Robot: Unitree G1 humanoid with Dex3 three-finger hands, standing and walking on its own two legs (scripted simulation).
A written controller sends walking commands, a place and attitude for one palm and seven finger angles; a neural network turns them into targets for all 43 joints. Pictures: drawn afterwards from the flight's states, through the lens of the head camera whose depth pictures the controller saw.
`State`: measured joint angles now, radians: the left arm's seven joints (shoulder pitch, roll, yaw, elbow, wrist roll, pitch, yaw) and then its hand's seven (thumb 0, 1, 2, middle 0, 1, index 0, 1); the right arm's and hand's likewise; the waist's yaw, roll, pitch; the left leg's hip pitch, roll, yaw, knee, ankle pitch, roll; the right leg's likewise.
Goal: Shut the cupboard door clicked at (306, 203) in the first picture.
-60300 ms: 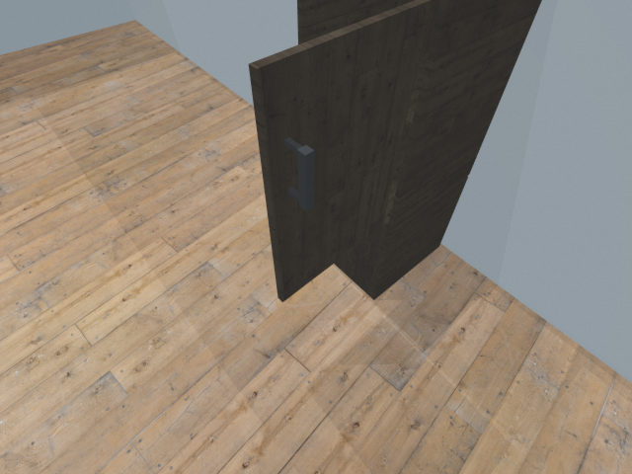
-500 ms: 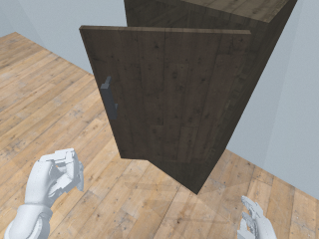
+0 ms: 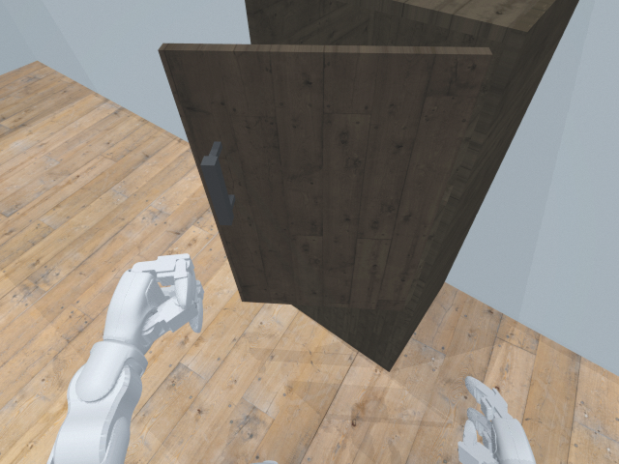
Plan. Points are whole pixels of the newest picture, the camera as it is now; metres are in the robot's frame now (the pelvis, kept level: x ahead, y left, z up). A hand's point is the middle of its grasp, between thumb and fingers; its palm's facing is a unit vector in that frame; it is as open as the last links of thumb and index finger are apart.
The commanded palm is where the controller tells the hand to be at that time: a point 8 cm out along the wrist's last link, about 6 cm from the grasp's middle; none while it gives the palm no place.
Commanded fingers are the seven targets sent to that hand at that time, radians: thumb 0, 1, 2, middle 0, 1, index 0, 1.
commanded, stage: bring the fist close to the handle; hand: left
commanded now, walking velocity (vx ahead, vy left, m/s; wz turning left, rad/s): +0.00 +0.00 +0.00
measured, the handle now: (221, 184) +0.48 +0.17 +0.09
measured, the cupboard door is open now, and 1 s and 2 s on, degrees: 33 33 21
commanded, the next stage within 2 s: push the door shut along its arc in 1.06 s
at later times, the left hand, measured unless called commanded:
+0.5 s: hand (221, 248) +0.35 +0.14 +0.10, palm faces -0.01 -1.00 -0.02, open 3.1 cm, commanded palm +0.33 +0.19 +0.09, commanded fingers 0.00 0.90 0.90 -1.30 -1.50 -1.30 -1.50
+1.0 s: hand (231, 239) +0.38 +0.13 +0.09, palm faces -0.01 -1.00 -0.03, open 3.1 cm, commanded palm +0.35 +0.19 +0.09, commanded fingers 0.00 0.90 0.90 -1.30 -1.50 -1.30 -1.50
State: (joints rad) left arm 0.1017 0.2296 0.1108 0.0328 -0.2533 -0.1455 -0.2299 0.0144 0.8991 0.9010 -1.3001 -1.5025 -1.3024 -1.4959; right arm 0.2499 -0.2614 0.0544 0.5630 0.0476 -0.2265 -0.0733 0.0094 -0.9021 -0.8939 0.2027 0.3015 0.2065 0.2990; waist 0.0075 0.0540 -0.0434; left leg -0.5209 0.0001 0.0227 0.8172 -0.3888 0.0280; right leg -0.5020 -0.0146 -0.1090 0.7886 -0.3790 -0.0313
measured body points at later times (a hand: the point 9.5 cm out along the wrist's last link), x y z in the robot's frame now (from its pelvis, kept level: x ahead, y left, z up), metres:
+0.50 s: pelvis +0.01 +0.00 +0.00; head +0.05 -0.01 +0.45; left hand +0.35 +0.19 +0.10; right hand +0.16 -0.24 -0.09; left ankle +0.02 +0.10 -0.71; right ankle +0.02 -0.10 -0.71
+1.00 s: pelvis +0.01 -0.01 +0.01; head +0.04 -0.03 +0.46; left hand +0.37 +0.19 +0.09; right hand +0.13 -0.26 -0.10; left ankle +0.02 +0.10 -0.71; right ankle +0.02 -0.10 -0.71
